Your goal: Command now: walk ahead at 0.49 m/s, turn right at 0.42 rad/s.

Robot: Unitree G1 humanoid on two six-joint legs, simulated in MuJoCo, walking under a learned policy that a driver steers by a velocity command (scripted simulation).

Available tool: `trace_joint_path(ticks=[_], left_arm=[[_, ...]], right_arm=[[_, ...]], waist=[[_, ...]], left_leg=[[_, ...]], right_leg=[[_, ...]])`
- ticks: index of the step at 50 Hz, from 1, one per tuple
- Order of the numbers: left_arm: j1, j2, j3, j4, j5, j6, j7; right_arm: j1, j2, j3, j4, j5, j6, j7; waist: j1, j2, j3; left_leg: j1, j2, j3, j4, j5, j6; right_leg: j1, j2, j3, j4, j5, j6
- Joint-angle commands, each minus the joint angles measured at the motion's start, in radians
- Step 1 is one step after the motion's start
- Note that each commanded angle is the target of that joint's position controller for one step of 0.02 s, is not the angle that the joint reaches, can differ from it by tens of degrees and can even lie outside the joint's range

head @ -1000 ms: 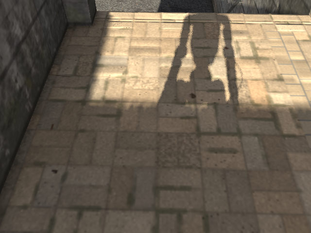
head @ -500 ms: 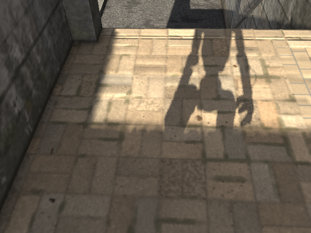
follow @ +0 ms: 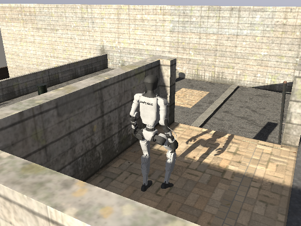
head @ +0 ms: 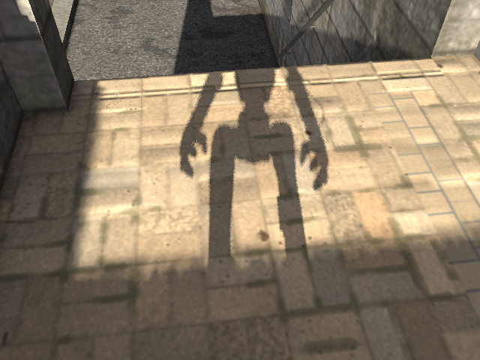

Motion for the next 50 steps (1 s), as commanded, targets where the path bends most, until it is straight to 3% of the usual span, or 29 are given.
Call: trace_joint_path(ticks=[1,6,11,12,14,15,16,17,18,19,20,21,22,23,26,28,32,37,39,41,42,43,44,45,46,47,48,49,50], left_arm=[[0.061,0.032,0.014,-0.043,0.009,0.009,0.000],[-0.117,0.014,0.006,-0.108,0.013,-0.010,-0.032],[-0.261,0.004,-0.004,-0.198,0.009,-0.009,-0.069],[-0.266,0.010,-0.002,-0.213,0.008,-0.008,-0.075],[-0.214,0.044,0.014,-0.228,0.007,-0.005,-0.084],[-0.115,0.077,0.034,-0.213,0.005,-0.003,-0.085],[0.053,0.137,0.069,-0.171,0.003,-0.003,-0.078],[0.218,0.249,0.110,-0.138,0.004,0.005,-0.054],[0.168,0.340,0.119,-0.171,0.006,-0.002,-0.049],[0.215,0.248,0.093,-0.171,0.020,-0.008,-0.051],[0.181,0.185,0.076,-0.167,0.029,-0.017,-0.050],[0.096,0.150,0.065,-0.183,0.021,-0.021,-0.052],[0.023,0.113,0.053,-0.205,0.019,-0.022,-0.051],[-0.015,0.098,0.045,-0.222,0.026,-0.022,-0.049],[0.002,0.139,0.054,-0.225,0.019,-0.029,-0.036],[0.032,0.142,0.053,-0.212,0.020,-0.031,-0.021],[0.091,0.139,0.046,-0.178,0.023,-0.033,-0.015],[0.133,0.160,0.049,-0.127,0.028,-0.037,-0.017],[0.127,0.169,0.052,-0.116,0.027,-0.029,-0.010],[0.090,0.185,0.055,-0.121,0.030,-0.021,-0.004],[0.075,0.196,0.056,-0.127,0.033,-0.016,-0.001],[0.054,0.196,0.053,-0.134,0.033,-0.007,0.002],[0.049,0.186,0.045,-0.152,0.039,-0.006,0.008],[0.154,0.096,0.015,-0.184,0.050,-0.029,-0.004],[0.154,0.090,0.003,-0.173,0.044,-0.058,-0.019],[0.072,0.152,0.014,-0.202,0.010,-0.081,-0.032],[-0.004,0.158,0.012,-0.223,0.005,-0.092,-0.033],[-0.041,0.154,0.015,-0.233,0.025,-0.094,-0.027],[-0.037,0.159,0.024,-0.238,0.043,-0.085,-0.020]], right_arm=[[-0.064,-0.107,-0.016,-0.051,-0.007,-0.019,-0.017],[0.005,-0.150,-0.020,-0.041,0.001,-0.001,-0.042],[0.085,-0.181,-0.030,-0.022,0.020,0.035,-0.047],[0.081,-0.189,-0.033,-0.025,0.023,0.042,-0.046],[0.043,-0.214,-0.041,-0.043,0.026,0.054,-0.049],[0.020,-0.225,-0.045,-0.054,0.025,0.062,-0.052],[0.002,-0.219,-0.041,-0.067,0.027,0.069,-0.055],[0.012,-0.190,-0.028,-0.099,0.011,0.060,-0.055],[0.090,-0.044,0.016,-0.158,0.002,0.017,-0.035],[-0.027,-0.147,-0.005,-0.179,0.038,-0.035,-0.018],[-0.109,-0.168,-0.013,-0.210,0.068,-0.051,-0.013],[-0.115,-0.155,-0.010,-0.209,0.051,-0.052,-0.020],[-0.106,-0.164,-0.021,-0.198,0.030,-0.040,-0.029],[-0.083,-0.162,-0.026,-0.200,0.024,-0.023,-0.027],[-0.091,-0.129,-0.027,-0.225,0.002,0.011,-0.028],[-0.141,-0.107,-0.019,-0.237,0.001,0.018,-0.030],[-0.263,-0.082,-0.004,-0.253,0.017,0.013,-0.018],[-0.360,-0.109,-0.004,-0.297,0.033,0.006,0.008],[-0.364,-0.111,-0.003,-0.312,0.035,0.002,0.026],[-0.310,-0.125,-0.010,-0.308,0.035,0.003,0.037],[-0.247,-0.145,-0.021,-0.295,0.032,0.007,0.035],[-0.120,-0.174,-0.041,-0.262,0.029,0.011,0.031],[0.035,-0.224,-0.062,-0.233,0.025,0.017,0.022],[0.133,-0.325,-0.087,-0.236,0.015,0.019,0.015],[0.152,-0.267,-0.072,-0.221,0.032,0.022,0.017],[0.102,-0.219,-0.060,-0.236,0.035,0.027,0.012],[0.034,-0.193,-0.053,-0.261,0.033,0.032,0.007],[-0.020,-0.175,-0.046,-0.278,0.028,0.035,0.007],[-0.050,-0.156,-0.037,-0.294,0.020,0.035,0.006]], waist=[[0.055,0.088,0.051],[-0.008,0.065,0.061],[-0.060,0.069,0.103],[-0.052,0.079,0.101],[-0.001,0.123,0.047],[0.060,0.140,-0.016],[0.148,0.121,-0.106],[0.203,-0.011,-0.209],[0.081,-0.248,-0.330],[0.158,-0.121,-0.389],[0.148,-0.090,-0.253],[0.089,0.030,-0.164],[0.050,0.046,-0.130],[0.017,0.035,-0.103],[-0.007,0.041,-0.068],[0.011,0.018,-0.046],[0.078,-0.031,-0.015],[0.116,-0.022,0.048],[0.106,-0.020,0.051],[0.069,-0.033,0.012],[0.037,-0.046,-0.041],[-0.032,-0.029,-0.113],[-0.098,0.020,-0.201],[-0.059,0.256,-0.329],[-0.064,0.308,-0.400],[-0.076,0.229,-0.265],[-0.060,0.116,-0.163],[-0.024,0.034,-0.087],[0.011,0.028,-0.065]], left_leg=[[-0.086,0.307,-0.159,-0.208,0.105,0.142],[0.044,0.308,-0.055,-0.186,0.161,0.105],[0.224,0.361,-0.010,-0.110,0.202,0.086],[0.247,0.370,0.002,-0.078,0.264,0.077],[0.253,0.370,0.043,0.053,0.602,0.051],[0.236,0.357,0.067,0.202,0.778,0.035],[0.158,0.313,0.094,0.428,0.812,0.003],[-0.116,0.261,0.098,0.767,0.483,-0.048],[-0.560,0.026,-0.037,1.143,-0.375,-0.104],[-0.663,0.058,-0.251,1.197,-0.377,-0.067],[-0.722,0.103,-0.242,1.162,-0.300,-0.038],[-0.668,0.152,-0.241,1.059,-0.221,-0.034],[-0.590,0.186,-0.237,0.969,-0.184,-0.041],[-0.521,0.202,-0.241,0.925,-0.162,-0.049],[-0.481,0.187,-0.214,0.791,-0.101,-0.099],[-0.510,0.183,-0.193,0.652,0.013,-0.120],[-0.463,0.158,-0.162,0.378,0.277,-0.096],[-0.574,0.147,-0.174,0.286,0.242,-0.034],[-0.601,0.137,-0.175,0.272,0.161,-0.004],[-0.500,0.094,-0.139,0.266,0.081,0.026],[-0.392,0.055,-0.104,0.274,0.051,0.042],[-0.219,0.007,-0.071,0.245,0.073,0.067],[0.039,0.070,-0.185,0.248,0.132,0.112],[0.417,0.321,-0.667,0.205,0.046,0.293],[0.547,0.390,-0.978,0.036,-0.087,0.341],[0.463,0.367,-0.872,0.016,-0.178,0.282],[0.308,0.331,-0.742,0.005,-0.137,0.244],[0.153,0.295,-0.656,-0.014,-0.035,0.224],[0.057,0.262,-0.597,-0.038,0.058,0.212]], right_leg=[[-0.053,-0.047,0.057,-0.059,0.134,0.016],[-0.092,-0.032,-0.025,-0.347,0.308,0.022],[-0.135,-0.014,-0.109,-0.494,0.187,-0.003],[-0.118,-0.001,-0.129,-0.510,0.132,-0.016],[0.025,0.063,-0.194,-0.528,0.031,-0.053],[0.164,0.114,-0.226,-0.542,0.009,-0.078],[0.403,0.170,-0.231,-0.612,0.067,-0.116],[0.725,0.021,0.028,-0.651,0.065,-0.185],[1.048,-0.241,0.658,-0.812,-0.062,-0.397],[1.074,-0.252,0.730,-0.917,-0.061,-0.373],[0.984,-0.211,0.551,-0.891,0.040,-0.315],[0.811,-0.161,0.405,-0.888,0.163,-0.273],[0.681,-0.120,0.306,-0.897,0.244,-0.240],[0.587,-0.091,0.265,-0.924,0.278,-0.232],[0.468,-0.059,0.200,-0.964,0.380,-0.244],[0.468,-0.046,0.131,-0.983,0.413,-0.230],[0.488,-0.018,0.040,-0.991,0.326,-0.166],[0.677,-0.115,0.050,-0.976,0.287,-0.151],[0.753,-0.143,0.032,-0.939,0.376,-0.133],[0.767,-0.136,-0.015,-0.865,0.609,-0.105],[0.763,-0.121,-0.039,-0.787,0.790,-0.092],[0.733,-0.080,-0.083,-0.623,0.919,-0.067],[0.569,-0.040,-0.114,-0.378,0.794,-0.030],[0.162,0.130,-0.130,0.045,0.240,0.054],[-0.042,0.196,0.011,0.190,-0.317,0.058],[-0.144,0.130,0.058,0.226,-0.269,0.037],[-0.138,0.082,0.036,0.165,-0.185,0.026],[-0.099,0.049,0.017,0.073,-0.138,0.029],[-0.032,0.020,0.015,0.002,-0.106,0.036]])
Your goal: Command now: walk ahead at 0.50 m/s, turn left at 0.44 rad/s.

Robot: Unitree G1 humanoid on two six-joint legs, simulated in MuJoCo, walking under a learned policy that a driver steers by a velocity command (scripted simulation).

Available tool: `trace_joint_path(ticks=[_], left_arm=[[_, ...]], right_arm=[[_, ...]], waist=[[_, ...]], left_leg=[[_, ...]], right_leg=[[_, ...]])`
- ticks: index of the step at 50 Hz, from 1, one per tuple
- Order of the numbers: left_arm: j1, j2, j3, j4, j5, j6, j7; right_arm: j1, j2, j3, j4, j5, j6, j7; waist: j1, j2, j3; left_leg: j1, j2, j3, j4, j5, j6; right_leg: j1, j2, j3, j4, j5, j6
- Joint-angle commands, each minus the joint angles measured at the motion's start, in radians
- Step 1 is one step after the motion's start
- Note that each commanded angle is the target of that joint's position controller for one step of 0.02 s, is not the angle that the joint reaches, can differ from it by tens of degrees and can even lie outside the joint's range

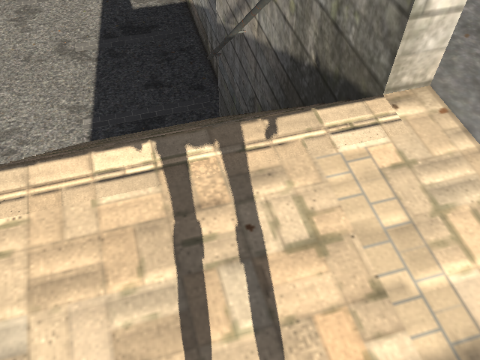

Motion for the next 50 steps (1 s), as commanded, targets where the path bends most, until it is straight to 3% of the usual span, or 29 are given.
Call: trace_joint_path(ticks=[1,4,6,9,12,14,16,17,18,19,20,21,22,23,24,26,28,31,36,39,40,41,42,43,44,47,49,50], left_arm=[[-0.042,0.127,0.037,-0.120,0.019,-0.022,0.009],[-0.041,0.094,0.031,-0.136,0.025,0.003,0.021],[-0.116,0.077,0.025,-0.160,0.025,0.007,0.026],[-0.224,0.051,0.015,-0.184,0.018,-0.002,0.019],[-0.305,0.063,0.018,-0.207,0.003,-0.014,0.003],[-0.324,0.083,0.026,-0.217,-0.001,-0.025,-0.007],[-0.290,0.107,0.038,-0.212,-0.005,-0.035,-0.011],[-0.225,0.119,0.048,-0.196,-0.005,-0.039,-0.008],[-0.124,0.149,0.062,-0.177,0.005,-0.043,-0.001],[0.023,0.213,0.079,-0.171,0.026,-0.042,0.011],[0.084,0.272,0.093,-0.142,0.042,-0.026,0.009],[0.068,0.179,0.076,-0.159,0.018,-0.017,0.007],[0.024,0.117,0.058,-0.176,0.015,-0.008,0.011],[-0.024,0.099,0.047,-0.181,0.020,0.002,0.009],[-0.050,0.087,0.041,-0.169,0.017,0.007,0.005],[-0.077,0.087,0.037,-0.143,0.021,0.009,-0.002],[-0.094,0.115,0.044,-0.120,0.023,0.010,-0.002],[-0.120,0.144,0.051,-0.095,0.008,0.026,0.007],[-0.082,0.169,0.051,-0.043,-0.011,0.047,0.006],[-0.082,0.157,0.042,-0.023,-0.028,0.054,0.006],[-0.038,0.123,0.030,-0.008,-0.016,0.049,0.004],[0.017,0.071,0.009,-0.015,0.027,0.039,-0.002],[0.060,0.026,-0.009,-0.005,0.028,0.043,-0.001],[-0.002,0.070,-0.002,-0.014,0.019,0.058,0.004],[-0.038,0.087,0.003,-0.020,0.012,0.072,0.008],[0.003,0.084,0.003,0.016,0.023,0.105,0.018],[-0.004,0.094,0.000,0.019,0.031,0.109,0.015],[-0.017,0.128,0.010,0.030,0.024,0.109,0.017]], right_arm=[[0.026,-0.106,-0.023,-0.080,-0.009,-0.001,-0.009],[0.048,-0.132,-0.032,-0.084,-0.003,-0.004,-0.024],[0.081,-0.151,-0.039,-0.076,0.005,0.000,-0.037],[0.131,-0.148,-0.039,-0.063,0.015,0.015,-0.050],[0.178,-0.148,-0.039,-0.052,0.018,0.029,-0.056],[0.190,-0.144,-0.039,-0.051,0.019,0.038,-0.059],[0.169,-0.148,-0.043,-0.058,0.015,0.045,-0.063],[0.145,-0.140,-0.042,-0.066,0.015,0.047,-0.063],[0.123,-0.111,-0.032,-0.082,0.011,0.044,-0.059],[0.104,-0.058,-0.013,-0.112,-0.006,0.039,-0.056],[0.261,-0.010,0.004,-0.132,0.013,0.032,-0.057],[0.279,-0.118,-0.015,-0.106,0.017,0.034,-0.060],[0.178,-0.173,-0.033,-0.116,0.011,0.046,-0.062],[0.122,-0.171,-0.039,-0.131,0.001,0.059,-0.064],[0.091,-0.156,-0.042,-0.145,-0.009,0.065,-0.064],[0.113,-0.084,-0.029,-0.145,0.003,0.080,-0.057],[0.107,-0.046,-0.017,-0.151,0.004,0.088,-0.057],[0.059,-0.034,-0.006,-0.160,-0.010,0.088,-0.051],[-0.055,-0.058,-0.009,-0.188,-0.011,0.082,-0.036],[-0.032,-0.067,-0.019,-0.183,-0.016,0.075,-0.035],[-0.023,-0.106,-0.028,-0.188,-0.023,0.074,-0.043],[-0.004,-0.173,-0.037,-0.208,-0.042,0.079,-0.056],[-0.028,-0.109,-0.015,-0.204,-0.046,0.086,-0.059],[-0.029,-0.053,-0.001,-0.196,-0.039,0.085,-0.052],[-0.050,-0.047,0.003,-0.184,-0.039,0.082,-0.046],[-0.157,-0.076,-0.002,-0.192,-0.030,0.079,-0.040],[-0.132,-0.055,0.002,-0.173,-0.028,0.080,-0.038],[-0.117,-0.049,0.002,-0.171,-0.028,0.082,-0.037]], waist=[[0.017,0.026,-0.077],[0.028,0.056,-0.069],[0.004,0.061,-0.055],[-0.043,0.089,-0.055],[-0.074,0.104,-0.049],[-0.071,0.108,-0.048],[-0.042,0.137,-0.050],[-0.002,0.147,-0.069],[0.051,0.136,-0.141],[0.115,0.036,-0.269],[0.043,-0.302,-0.380],[0.051,-0.231,-0.341],[0.075,-0.121,-0.227],[0.058,-0.038,-0.165],[0.039,-0.025,-0.118],[-0.002,-0.087,-0.081],[-0.014,-0.115,-0.091],[-0.013,-0.098,-0.144],[0.027,-0.106,-0.141],[-0.001,-0.099,-0.128],[0.005,-0.051,-0.146],[0.043,0.098,-0.230],[0.054,0.218,-0.265],[0.021,0.190,-0.235],[0.023,0.176,-0.201],[0.076,0.151,-0.148],[0.057,0.124,-0.107],[0.030,0.061,-0.045]], left_leg=[[0.248,0.270,-0.417,-0.280,0.119,0.197],[0.161,0.231,-0.322,-0.298,0.260,0.205],[0.140,0.203,-0.285,-0.296,0.271,0.182],[0.140,0.163,-0.265,-0.263,0.204,0.133],[0.189,0.182,-0.330,-0.221,0.145,0.121],[0.257,0.203,-0.397,-0.172,0.115,0.113],[0.291,0.219,-0.453,-0.119,0.135,0.100],[0.284,0.203,-0.455,-0.072,0.171,0.084],[0.237,0.159,-0.420,0.044,0.214,0.054],[0.105,0.089,-0.326,0.328,0.103,0.006],[-0.241,-0.050,-0.199,0.623,-0.443,-0.063],[-0.343,0.035,-0.213,0.772,-0.477,-0.087],[-0.358,0.060,-0.198,0.827,-0.406,-0.111],[-0.333,0.088,-0.160,0.821,-0.358,-0.131],[-0.314,0.107,-0.144,0.778,-0.331,-0.140],[-0.233,0.123,-0.102,0.683,-0.294,-0.144],[-0.199,0.115,-0.077,0.578,-0.251,-0.155],[-0.112,0.128,-0.059,0.390,-0.107,-0.150],[-0.002,0.111,-0.024,0.158,-0.017,-0.119],[0.143,0.083,0.004,-0.080,0.108,-0.064],[0.251,0.145,-0.067,-0.125,0.304,-0.034],[0.429,0.327,-0.239,-0.053,0.662,0.038],[0.433,0.422,-0.337,-0.065,0.637,0.167],[0.380,0.397,-0.354,-0.101,0.496,0.185],[0.344,0.363,-0.329,-0.116,0.404,0.155],[0.159,0.278,-0.228,-0.134,0.192,0.061],[0.113,0.203,-0.170,-0.132,-0.076,-0.005],[0.107,0.170,-0.137,-0.135,-0.139,-0.024]], right_leg=[[-0.261,-0.100,0.047,-0.061,0.073,0.013],[-0.240,-0.097,0.013,-0.188,0.136,0.057],[-0.243,-0.081,0.004,-0.328,0.258,0.079],[-0.184,-0.036,0.000,-0.542,0.424,0.085],[-0.150,-0.001,0.007,-0.653,0.448,0.081],[-0.138,0.011,0.027,-0.716,0.399,0.066],[-0.077,0.015,0.032,-0.753,0.321,0.040],[0.016,0.015,0.018,-0.795,0.326,0.017],[0.196,-0.032,0.038,-0.803,0.343,-0.023],[0.452,-0.208,0.191,-0.770,0.410,-0.097],[0.752,-0.442,0.596,-0.788,0.476,-0.279],[0.709,-0.472,0.663,-0.801,0.451,-0.278],[0.592,-0.424,0.484,-0.791,0.590,-0.238],[0.475,-0.373,0.335,-0.791,0.749,-0.208],[0.380,-0.324,0.255,-0.801,0.841,-0.194],[0.248,-0.256,0.140,-0.864,0.841,-0.179],[0.216,-0.251,0.090,-0.898,0.896,-0.209],[0.211,-0.252,0.022,-0.907,0.900,-0.211],[0.237,-0.253,0.005,-0.876,0.745,-0.186],[0.220,-0.222,0.014,-0.783,0.567,-0.129],[0.175,-0.176,-0.008,-0.729,0.463,-0.071],[0.060,-0.097,-0.073,-0.595,0.173,-0.001],[-0.006,-0.063,-0.069,-0.545,-0.114,0.050],[-0.016,-0.073,-0.036,-0.526,-0.158,0.074],[-0.021,-0.076,-0.032,-0.534,-0.128,0.078],[0.151,-0.073,-0.035,-0.686,0.109,0.083],[0.190,-0.083,-0.031,-0.751,0.205,0.069],[0.127,-0.076,-0.044,-0.739,0.133,0.052]])
Over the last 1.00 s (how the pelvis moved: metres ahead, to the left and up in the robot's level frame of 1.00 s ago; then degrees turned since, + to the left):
0.57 -0.12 -0.01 -10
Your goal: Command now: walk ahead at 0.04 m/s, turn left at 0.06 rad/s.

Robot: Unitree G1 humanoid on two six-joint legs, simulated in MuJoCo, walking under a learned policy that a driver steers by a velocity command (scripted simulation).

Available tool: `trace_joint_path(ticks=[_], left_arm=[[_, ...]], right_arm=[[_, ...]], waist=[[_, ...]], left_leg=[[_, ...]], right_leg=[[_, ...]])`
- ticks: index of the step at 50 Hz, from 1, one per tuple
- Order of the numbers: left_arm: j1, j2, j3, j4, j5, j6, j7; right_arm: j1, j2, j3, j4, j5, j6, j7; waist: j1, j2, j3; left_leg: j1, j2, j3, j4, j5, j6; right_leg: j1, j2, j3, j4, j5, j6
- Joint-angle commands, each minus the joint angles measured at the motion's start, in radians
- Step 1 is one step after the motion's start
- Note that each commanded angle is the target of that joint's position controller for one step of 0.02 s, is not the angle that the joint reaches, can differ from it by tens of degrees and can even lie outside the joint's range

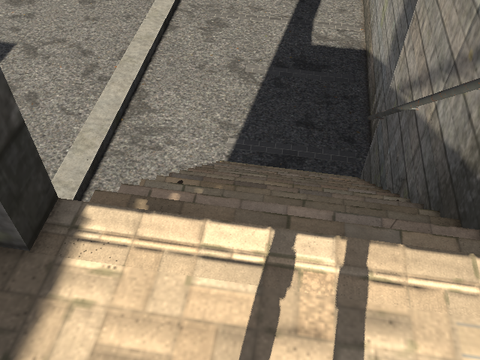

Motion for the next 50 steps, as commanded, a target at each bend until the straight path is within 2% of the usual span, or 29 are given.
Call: trace_joint_path(ticks=[1,2,3,6,17,31,48,49,50], left_arm=[[0.032,0.121,0.030,-0.024,-0.004,-0.002,0.006],[0.023,0.105,0.026,-0.021,-0.003,-0.006,0.008],[0.022,0.106,0.028,-0.015,-0.001,-0.011,0.010],[0.031,0.095,0.027,0.005,-0.009,-0.024,0.012],[0.036,0.086,0.027,0.070,-0.013,-0.012,0.024],[0.063,0.059,0.024,0.162,-0.015,-0.010,0.034],[0.137,0.020,0.014,0.232,-0.016,-0.014,0.038],[0.163,0.012,0.012,0.245,-0.017,-0.013,0.039],[0.171,0.025,0.018,0.247,-0.024,-0.010,0.041]], right_arm=[[-0.021,-0.127,-0.036,-0.054,-0.004,-0.013,-0.002],[-0.016,-0.128,-0.038,-0.049,-0.004,-0.018,-0.003],[-0.011,-0.126,-0.040,-0.043,-0.001,-0.022,-0.007],[0.002,-0.118,-0.043,-0.031,0.006,-0.023,-0.014],[0.031,-0.111,-0.055,0.049,0.009,-0.012,-0.023],[0.058,-0.106,-0.058,0.196,0.015,-0.008,-0.043],[0.078,-0.091,-0.044,0.348,0.020,-0.003,-0.049],[0.096,-0.083,-0.042,0.364,0.020,-0.002,-0.049],[0.106,-0.094,-0.046,0.373,0.025,0.000,-0.050]], waist=[[-0.012,0.055,0.001],[-0.014,0.043,0.002],[-0.016,0.034,-0.016],[-0.017,0.019,-0.062],[-0.016,0.030,-0.033],[-0.020,0.029,0.013],[-0.028,0.026,0.039],[-0.028,0.023,0.018],[-0.029,0.013,0.036]], left_leg=[[0.048,0.103,-0.126,-0.139,-0.062,0.036],[0.060,0.099,-0.122,-0.116,-0.003,0.037],[0.083,0.098,-0.113,-0.092,0.075,0.041],[0.138,0.087,-0.089,-0.040,0.234,0.046],[0.138,0.072,-0.070,-0.035,0.222,0.033],[0.146,0.062,-0.052,-0.065,0.155,0.015],[0.139,0.053,-0.039,-0.094,0.106,0.008],[0.146,0.040,-0.026,-0.095,-0.012,0.010],[0.118,0.019,-0.008,-0.078,-0.193,0.016]], right_leg=[[-0.036,-0.012,0.008,-0.087,0.026,-0.031],[-0.032,-0.014,0.011,-0.092,0.046,-0.031],[-0.027,-0.016,0.015,-0.094,0.074,-0.029],[-0.009,-0.016,0.014,-0.086,0.135,-0.027],[-0.003,-0.006,0.010,-0.089,0.112,-0.033],[-0.018,0.009,0.001,-0.128,0.059,-0.038],[-0.023,0.021,-0.008,-0.155,0.038,-0.043],[-0.015,0.029,-0.016,-0.160,-0.060,-0.048],[-0.032,0.035,-0.014,-0.157,-0.197,-0.066]])
Over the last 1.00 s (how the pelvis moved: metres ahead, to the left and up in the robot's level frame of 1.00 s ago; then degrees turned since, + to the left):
0.36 0.03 0.00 22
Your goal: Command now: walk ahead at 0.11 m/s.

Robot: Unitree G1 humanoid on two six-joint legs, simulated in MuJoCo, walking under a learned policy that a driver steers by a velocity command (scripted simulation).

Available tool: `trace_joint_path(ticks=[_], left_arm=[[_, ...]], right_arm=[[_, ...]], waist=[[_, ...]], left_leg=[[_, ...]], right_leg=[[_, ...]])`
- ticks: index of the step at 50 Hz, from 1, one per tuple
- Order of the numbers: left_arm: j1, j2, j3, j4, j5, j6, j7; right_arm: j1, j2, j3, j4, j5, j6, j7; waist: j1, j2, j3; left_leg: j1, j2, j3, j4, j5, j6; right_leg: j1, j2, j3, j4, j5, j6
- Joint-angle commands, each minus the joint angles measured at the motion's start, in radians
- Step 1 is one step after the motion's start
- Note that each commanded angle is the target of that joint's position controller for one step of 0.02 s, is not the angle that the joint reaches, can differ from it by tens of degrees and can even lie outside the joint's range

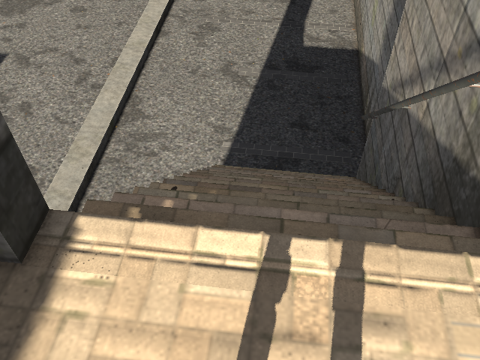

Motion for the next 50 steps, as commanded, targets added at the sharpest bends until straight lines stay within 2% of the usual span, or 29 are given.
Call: trace_joint_path(ticks=[1,4,6,8,9,10,11,12,13,14,15,18,23,26,27,28,29,32,34,35,36,37,38,39,40,42,44,47,50], left_arm=[[0.074,0.117,0.024,-0.013,-0.011,-0.001,0.008],[0.134,0.152,0.038,-0.021,-0.026,-0.025,0.007],[0.151,0.208,0.060,-0.018,-0.031,-0.042,0.001],[0.095,0.191,0.057,-0.043,-0.031,-0.051,-0.007],[0.049,0.179,0.054,-0.059,-0.037,-0.052,-0.013],[0.019,0.171,0.052,-0.073,-0.039,-0.050,-0.018],[-0.016,0.158,0.048,-0.093,-0.037,-0.056,-0.020],[-0.037,0.098,0.034,-0.126,-0.032,-0.070,-0.019],[-0.059,0.084,0.030,-0.157,-0.038,-0.090,-0.016],[-0.054,0.111,0.039,-0.158,-0.054,-0.102,-0.025],[-0.042,0.106,0.037,-0.149,-0.058,-0.108,-0.037],[-0.075,0.132,0.059,-0.152,-0.033,-0.109,-0.047],[-0.258,0.060,0.035,-0.226,-0.026,-0.088,-0.059],[-0.364,0.068,0.025,-0.265,-0.031,-0.088,-0.072],[-0.302,-0.002,-0.007,-0.240,0.111,-0.056,-0.100],[-0.282,0.054,0.012,-0.240,0.114,-0.042,-0.109],[-0.316,0.097,0.019,-0.252,0.098,-0.037,-0.110],[-0.399,0.122,0.025,-0.290,0.052,-0.043,-0.101],[-0.251,0.172,0.049,-0.248,0.018,-0.056,-0.088],[-0.040,0.197,0.050,-0.183,0.021,-0.060,-0.085],[0.245,0.222,0.054,-0.124,0.017,-0.055,-0.080],[0.432,0.209,0.057,-0.032,0.067,-0.064,-0.072],[0.297,0.235,0.071,-0.050,0.063,-0.096,-0.062],[0.134,0.187,0.064,-0.084,0.051,-0.103,-0.052],[0.065,0.111,0.039,-0.096,0.043,-0.101,-0.045],[0.013,0.021,0.016,-0.106,0.045,-0.099,-0.042],[0.023,0.026,0.020,-0.115,0.047,-0.116,-0.047],[0.095,0.031,0.010,-0.112,0.088,-0.127,-0.069],[0.166,0.076,0.013,-0.092,0.073,-0.123,-0.098]], right_arm=[[0.030,-0.110,-0.022,-0.008,0.009,-0.006,-0.005],[-0.019,-0.082,-0.016,-0.030,0.016,-0.045,0.006],[-0.051,-0.046,-0.009,-0.046,0.022,-0.076,0.025],[-0.022,-0.043,-0.008,-0.042,0.031,-0.094,0.038],[0.036,-0.042,-0.010,-0.020,0.036,-0.099,0.039],[0.126,-0.057,-0.020,0.021,0.034,-0.101,0.038],[0.233,-0.100,-0.037,0.059,0.027,-0.101,0.036],[0.379,-0.206,-0.067,0.088,0.027,-0.104,0.036],[0.448,-0.229,-0.061,0.094,0.012,-0.119,0.051],[0.349,-0.159,-0.034,0.071,0.003,-0.132,0.051],[0.275,-0.119,-0.020,0.042,0.004,-0.139,0.053],[0.223,-0.072,0.007,0.023,0.001,-0.125,0.058],[0.278,-0.127,0.008,0.021,-0.007,-0.103,0.025],[0.316,-0.160,-0.001,0.025,0.001,-0.102,0.017],[0.401,-0.008,0.058,0.071,-0.133,-0.139,0.077],[0.360,-0.042,0.045,0.056,-0.117,-0.149,0.103],[0.322,-0.080,0.038,0.036,-0.096,-0.149,0.112],[0.335,-0.159,0.021,0.029,-0.091,-0.124,0.102],[0.373,-0.197,0.005,0.034,-0.106,-0.118,0.100],[0.487,-0.115,0.025,0.042,-0.122,-0.124,0.098],[0.572,-0.032,0.058,0.010,-0.135,-0.137,0.126],[0.345,-0.079,0.028,-0.030,-0.074,-0.129,0.142],[0.202,-0.080,0.019,-0.078,-0.055,-0.137,0.132],[0.138,-0.107,0.009,-0.089,-0.067,-0.142,0.102],[0.135,-0.067,0.019,-0.106,-0.091,-0.141,0.079],[0.158,0.015,0.037,-0.112,-0.094,-0.118,0.076],[0.173,0.003,0.032,-0.109,-0.084,-0.102,0.087],[0.069,-0.009,0.035,-0.140,-0.087,-0.094,0.098],[-0.038,-0.007,0.040,-0.171,-0.077,-0.076,0.106]], waist=[[0.000,-0.029,0.039],[0.031,-0.084,0.121],[0.034,-0.194,0.136],[-0.007,-0.178,0.156],[-0.046,-0.166,0.152],[-0.081,-0.137,0.129],[-0.117,-0.054,0.089],[-0.157,0.218,0.030],[-0.163,0.302,-0.014],[-0.100,0.154,0.038],[-0.069,0.099,0.054],[-0.035,0.063,0.061],[-0.060,0.056,0.092],[-0.080,0.083,0.110],[-0.046,0.111,0.036],[-0.024,0.107,0.083],[-0.022,0.082,0.060],[-0.016,0.080,0.039],[0.050,0.071,-0.069],[0.064,-0.024,-0.277],[0.134,-0.223,-0.517],[0.218,-0.157,-0.364],[0.172,-0.099,-0.128],[0.122,-0.059,-0.022],[0.064,-0.038,-0.052],[-0.011,-0.024,-0.038],[-0.027,-0.047,0.002],[-0.007,-0.037,-0.001],[0.006,-0.058,-0.030]], left_leg=[[-0.002,-0.025,0.020,-0.053,-0.335,0.050],[-0.155,-0.019,0.029,0.038,-0.358,0.060],[-0.219,-0.012,0.078,0.223,-0.169,0.056],[-0.168,0.017,0.066,0.183,-0.202,0.090],[-0.045,0.006,0.083,0.059,-0.194,0.101],[0.114,-0.023,0.096,-0.031,-0.135,0.097],[0.255,0.022,0.001,-0.082,-0.090,0.104],[0.410,0.213,-0.347,-0.245,-0.209,0.198],[0.454,0.382,-0.702,-0.369,-0.227,0.308],[0.417,0.399,-0.656,-0.349,-0.211,0.301],[0.386,0.351,-0.521,-0.344,-0.175,0.265],[0.315,0.243,-0.243,-0.374,0.098,0.182],[0.226,0.200,-0.094,-0.415,0.265,0.188],[0.176,0.201,-0.054,-0.447,0.234,0.186],[0.220,0.243,-0.076,-0.453,0.257,0.239],[0.273,0.265,-0.067,-0.445,0.322,0.253],[0.292,0.267,-0.047,-0.435,0.338,0.245],[0.350,0.277,-0.012,-0.367,0.566,0.213],[0.273,0.190,0.075,-0.117,0.873,0.138],[0.055,0.103,0.096,0.166,0.637,0.075],[-0.296,-0.066,0.051,0.474,0.037,0.021],[-0.450,-0.094,-0.069,0.807,-0.325,0.050],[-0.546,-0.005,-0.130,0.865,-0.244,0.099],[-0.496,0.065,-0.114,0.834,-0.161,0.114],[-0.399,0.101,-0.106,0.788,-0.113,0.126],[-0.294,0.137,-0.090,0.747,-0.079,0.121],[-0.337,0.139,-0.061,0.651,-0.057,0.114],[-0.396,0.155,-0.019,0.425,0.216,0.093],[-0.307,0.105,0.046,0.251,0.364,0.053]], right_leg=[[-0.140,-0.005,0.024,-0.123,-0.302,-0.061],[-0.132,-0.121,0.201,-0.209,-0.487,-0.147],[-0.086,-0.285,0.417,-0.324,-0.506,-0.230],[-0.138,-0.298,0.409,-0.324,-0.427,-0.227],[-0.191,-0.250,0.330,-0.282,-0.371,-0.191],[-0.252,-0.182,0.241,-0.210,-0.289,-0.153],[-0.325,-0.110,0.141,-0.039,-0.113,-0.113],[-0.495,0.018,-0.034,0.329,-0.027,-0.043],[-0.630,0.066,0.032,0.598,-0.215,-0.039],[-0.706,-0.004,0.106,0.744,-0.180,-0.067],[-0.723,-0.045,0.112,0.773,-0.080,-0.093],[-0.660,-0.111,0.065,0.633,0.105,-0.095],[-0.608,-0.081,-0.006,0.321,0.251,-0.031],[-0.495,-0.041,-0.042,0.148,0.341,-0.030],[-0.475,-0.081,0.042,0.124,0.412,-0.075],[-0.520,-0.060,0.032,0.120,0.373,-0.094],[-0.503,-0.049,0.017,0.106,0.339,-0.112],[-0.384,0.009,-0.059,0.056,0.271,-0.140],[-0.042,0.066,-0.104,0.066,0.321,-0.170],[0.378,-0.035,0.009,0.176,0.530,-0.263],[0.817,-0.289,0.505,-0.021,0.324,-0.459],[0.724,-0.322,0.687,-0.182,0.217,-0.402],[0.459,-0.300,0.571,-0.220,0.028,-0.303],[0.216,-0.274,0.464,-0.254,0.037,-0.291],[0.090,-0.257,0.378,-0.276,0.138,-0.294],[-0.077,-0.232,0.279,-0.340,0.248,-0.287],[-0.131,-0.193,0.203,-0.391,0.197,-0.284],[-0.149,-0.185,0.130,-0.381,0.381,-0.304],[-0.168,-0.161,0.058,-0.331,0.666,-0.291]])
Over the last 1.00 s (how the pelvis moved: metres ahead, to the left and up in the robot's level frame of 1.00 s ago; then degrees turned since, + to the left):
0.01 -0.01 0.00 0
